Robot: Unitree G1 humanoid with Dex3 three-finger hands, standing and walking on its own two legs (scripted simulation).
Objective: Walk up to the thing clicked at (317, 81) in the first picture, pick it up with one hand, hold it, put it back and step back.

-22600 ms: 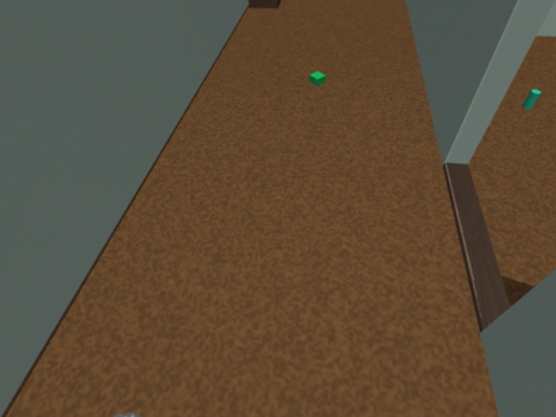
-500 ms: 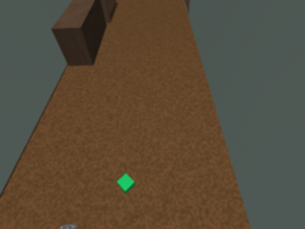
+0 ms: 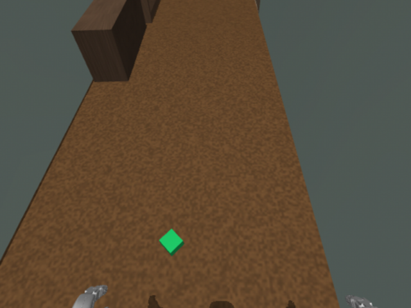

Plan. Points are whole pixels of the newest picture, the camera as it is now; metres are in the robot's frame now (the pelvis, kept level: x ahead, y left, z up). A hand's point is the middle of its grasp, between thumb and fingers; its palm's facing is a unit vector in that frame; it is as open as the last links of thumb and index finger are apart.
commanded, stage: rise first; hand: left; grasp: from above
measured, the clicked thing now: (171, 242) +0.47 +0.24 -0.76
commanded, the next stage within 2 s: none
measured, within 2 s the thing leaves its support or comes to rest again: neither
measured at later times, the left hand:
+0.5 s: hand (117, 303) +0.14 +0.26 -0.21, palm faces -0.05 -0.89 -0.45, open 13.6 cm
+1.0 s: hand (118, 305) +0.14 +0.27 -0.25, palm faces -0.13 -0.80 -0.58, open 13.9 cm
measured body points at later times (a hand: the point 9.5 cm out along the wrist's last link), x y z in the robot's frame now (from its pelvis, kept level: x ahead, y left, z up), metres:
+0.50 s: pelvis -0.01 +0.01 -0.06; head +0.07 +0.01 +0.39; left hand +0.14 +0.30 -0.18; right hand +0.12 -0.25 -0.16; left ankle +0.02 +0.11 -0.75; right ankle -0.01 -0.11 -0.75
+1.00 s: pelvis +0.00 +0.01 -0.10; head +0.11 +0.02 +0.33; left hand +0.15 +0.31 -0.21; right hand +0.17 -0.24 -0.20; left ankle +0.02 +0.11 -0.75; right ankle -0.01 -0.11 -0.75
